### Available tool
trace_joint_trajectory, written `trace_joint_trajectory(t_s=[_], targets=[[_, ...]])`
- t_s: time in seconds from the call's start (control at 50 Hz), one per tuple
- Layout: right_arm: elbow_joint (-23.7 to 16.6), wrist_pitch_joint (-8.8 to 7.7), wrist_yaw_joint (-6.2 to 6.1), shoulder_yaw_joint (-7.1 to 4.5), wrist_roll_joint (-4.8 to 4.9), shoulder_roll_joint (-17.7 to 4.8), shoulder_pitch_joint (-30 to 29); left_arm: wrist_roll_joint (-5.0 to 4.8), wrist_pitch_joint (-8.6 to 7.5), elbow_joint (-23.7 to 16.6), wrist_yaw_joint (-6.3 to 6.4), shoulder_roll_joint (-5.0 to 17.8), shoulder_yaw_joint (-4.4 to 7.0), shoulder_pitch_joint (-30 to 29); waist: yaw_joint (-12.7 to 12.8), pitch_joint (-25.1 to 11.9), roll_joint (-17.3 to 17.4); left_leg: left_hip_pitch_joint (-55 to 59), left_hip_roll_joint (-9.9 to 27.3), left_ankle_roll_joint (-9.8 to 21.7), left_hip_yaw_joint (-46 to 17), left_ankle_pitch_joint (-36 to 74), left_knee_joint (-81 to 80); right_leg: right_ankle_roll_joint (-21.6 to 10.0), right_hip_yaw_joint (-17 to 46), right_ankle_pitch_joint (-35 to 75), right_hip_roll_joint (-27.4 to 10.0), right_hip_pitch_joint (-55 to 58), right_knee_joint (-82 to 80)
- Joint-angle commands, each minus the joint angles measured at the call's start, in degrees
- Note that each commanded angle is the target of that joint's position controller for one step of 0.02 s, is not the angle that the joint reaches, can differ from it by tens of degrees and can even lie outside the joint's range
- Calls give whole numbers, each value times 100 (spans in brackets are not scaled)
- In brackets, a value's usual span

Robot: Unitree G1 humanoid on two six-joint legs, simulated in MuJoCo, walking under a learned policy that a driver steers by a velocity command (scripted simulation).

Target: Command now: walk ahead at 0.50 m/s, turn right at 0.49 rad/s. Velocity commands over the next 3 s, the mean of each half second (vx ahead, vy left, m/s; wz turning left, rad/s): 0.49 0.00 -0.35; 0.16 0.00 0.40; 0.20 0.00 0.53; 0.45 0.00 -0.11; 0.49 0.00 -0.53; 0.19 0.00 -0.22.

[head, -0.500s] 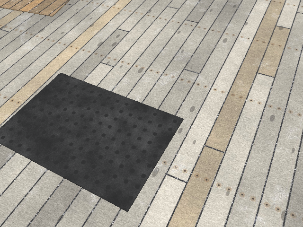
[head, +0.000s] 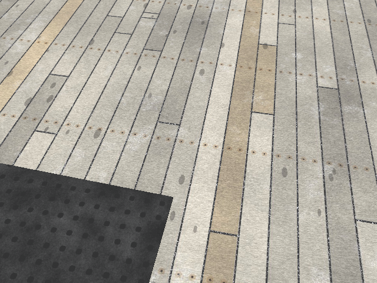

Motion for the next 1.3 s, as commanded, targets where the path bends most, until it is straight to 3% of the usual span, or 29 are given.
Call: trace_joint_trajectory(t_s=[0.02, 0.14, 0.18, 0.22, 0.24, 0.26, 0.28, 0.3, 0.32, 0.36, 0.46, 0.58, 0.66, 0.7, 0.72, 0.74, 0.76, 0.78, 0.8, 0.82, 0.88, 1.0, 1.16, 1.18, 1.2, 1.22, 1.24, 1.26, 1.3], targets=[[-404, -105, -55, -166, 26, -812, -555, 20, -79, -386, -124, 15, -55, -114, 147, 254, 512, -353, 1555, 843, -413, 1518, -861, -38, -25, 959, -122, 133, -947], [-133, 127, -100, -254, 179, -1102, -20, 13, -83, -934, -338, 96, -71, -1113, -139, 475, 403, 769, 1843, 662, 29, 2236, -464, -355, -522, 640, 87, -101, -1962], [-146, 226, -136, -296, 208, -1275, -42, 25, -55, -1031, -369, 254, 13, -972, 66, 171, 607, 1038, 1847, 532, 201, 4037, 235, -564, -849, 60, 436, 414, -2018], [-204, 330, -186, -307, 236, -1365, -140, 8, -6, -829, -325, 644, 245, 130, 749, -538, 712, 837, 1667, 344, 403, 5309, 1929, -872, -1106, -227, 948, 1937, -2177], [-266, 320, -222, -243, 202, -1251, -151, -1, 47, -578, -228, 999, 443, 1139, 1257, -1046, 479, -205, 1458, 108, 455, 4414, 3412, -1117, -707, 9, 923, 3622, -2432], [-538, 217, -160, 16, -34, -434, 396, -31, 60, -538, -127, 1640, 556, 1242, 735, -1490, -1036, -2825, 574, -261, 327, -535, 5557, -1982, 2142, -526, -614, 5726, -2628], [-583, -14, -75, 82, 66, -553, 276, 15, -48, -777, -159, 1411, 434, 1296, 839, -2522, -736, -3718, -26, -280, -1127, -2397, 6569, -2614, 4557, -1285, -1442, 6368, -3655], [-684, -114, -8, -57, 341, -1016, -380, 74, -123, -659, -199, 955, 298, 1185, 1036, -1847, -176, -4205, 334, -175, -1421, -1845, 6589, -2167, 3684, -1093, -1275, 5950, -3914], [-764, -172, -7, -16, 366, -934, -558, 66, -173, -631, -203, 845, 255, 896, 832, -1136, -41, -4186, 596, -83, -1335, -1335, 6124, -1923, 2826, -598, -1066, 5093, -3910], [-571, -103, -71, -31, 176, -855, -447, 153, -211, -700, -180, 444, 112, 230, 396, -599, 205, -3485, 1028, -113, -1281, -702, 5396, -1618, 1644, 750, -689, 3710, -4048], [-385, 255, -93, -3, 139, -596, -279, 214, -388, -440, -124, 443, 90, 139, 189, -251, 126, -3246, 1089, -357, -1200, 232, 4688, -1451, 332, 1881, -387, 2938, -4619], [-644, 118, 65, 122, 132, -320, -1090, 260, -325, -131, 33, 576, 87, 255, 573, -115, -9, -2550, 625, -369, -922, 2178, 2266, -1063, -803, 2773, -261, 2989, -4500], [-864, 147, 234, 6, 96, -589, -1081, 127, -123, -1, 138, 698, 156, 95, 458, -147, -174, -2815, 491, -112, -911, 1267, 1889, -954, -736, 3121, -664, 3835, -3782], [-815, 160, 287, -110, 50, -783, -515, 64, -5, -41, 233, 735, 188, -94, 134, -398, -199, -2276, 235, 83, -712, 797, 1687, -777, -765, 3809, -640, 3917, -2830], [-677, 149, 256, -227, 49, -984, 71, 74, 48, -77, 267, 649, 162, -115, -138, -696, 36, -1497, 33, 244, -666, 1300, 1273, -554, -958, 3636, -335, 3721, -1806], [-729, 160, 152, -342, 19, -1451, 422, 221, 36, -207, 274, 530, 93, 139, -194, -1227, 927, -235, 864, 646, -1920, 3690, 1235, -168, -1110, 1837, 199, 2769, -148], [-915, 173, 100, -348, -49, -1807, 179, 378, -7, -297, 164, -54, -86, 972, 469, -1952, 1962, 1561, 2304, 1981, -4290, 5181, 1413, 253, -636, -3249, 1330, 669, 1897], [-1062, 226, 96, -267, -5, -1349, 197, 248, -42, -172, 67, 415, -42, 770, 33, -2643, 1191, 1611, 2244, 2073, -4573, 3819, 999, 187, 346, -3119, 1121, 457, 2385], [-1184, 268, 77, -212, 41, -1130, -196, 72, -21, -314, 46, 599, 17, 237, 2, -1970, 877, 1049, 1987, 1828, -3965, 2793, 810, 113, 323, -2646, 896, 129, 2355], [-1164, 359, 45, -126, 144, -852, -471, 172, 49, -326, 111, 514, 14, -243, 26, -1248, 122, 290, 1573, 1275, -3376, 1734, 525, 50, 145, -2207, 657, 84, 1878], [-1319, 480, -44, -134, 60, -879, -834, 182, 204, -366, 185, 570, 69, 20, 411, -710, 894, -1191, 1229, 1292, -3069, 1112, 179, 221, 171, -1762, 543, 808, 858], [-1416, 635, -247, -263, 101, -1131, -791, 192, 184, -304, 266, 319, 21, -134, 264, -1047, 861, -1208, 984, 1119, -3046, 774, 350, 483, 176, -1160, 684, 1071, -514], [-1521, 832, -256, -266, 155, -1056, -875, 95, -48, -339, 124, 399, 105, -108, 263, -952, 1191, -1073, 797, 867, -3818, -212, 600, 232, 159, -935, 854, 1893, -2453], [-1545, 856, -264, -244, 194, -1013, -957, 76, -71, -261, 102, 409, 134, 116, 429, -913, 1140, -1386, 605, 719, -3759, -929, 685, 112, 55, -545, 813, 2460, -3158], [-1555, 855, -261, -181, 198, -827, -856, 126, -68, -238, 128, 669, 217, 317, 472, -894, 714, -2110, 256, 429, -3440, -1945, 1194, -169, 549, -800, 141, 3201, -3609], [-1644, 826, -253, -112, 206, -540, -835, 271, -24, -249, 169, 1099, 303, 453, 421, -734, -608, -3365, -542, 106, -2228, -2479, 2602, -812, 1989, -2073, -982, 3693, -4066], [-1830, 704, -223, -177, 173, -795, -1012, 439, -65, -269, 110, 1235, 351, 377, 432, -329, -1349, -4041, -406, 4, -1880, -2011, 3662, -1360, 3219, -2781, -1640, 3209, -4529], [-1750, 655, -197, -259, 130, -1086, -972, 375, -113, -422, 143, 931, 274, 58, 348, -149, -956, -4101, -81, -82, -1924, -1502, 4203, -1312, 2876, -2905, -1508, 3095, -4511], [-1488, 665, -166, -295, 96, -1035, -666, 158, -127, -477, 238, 653, 193, -109, 290, -183, -632, -4213, 34, -300, -1675, -887, 4750, -857, 1932, -2449, -979, 3411, -4400]])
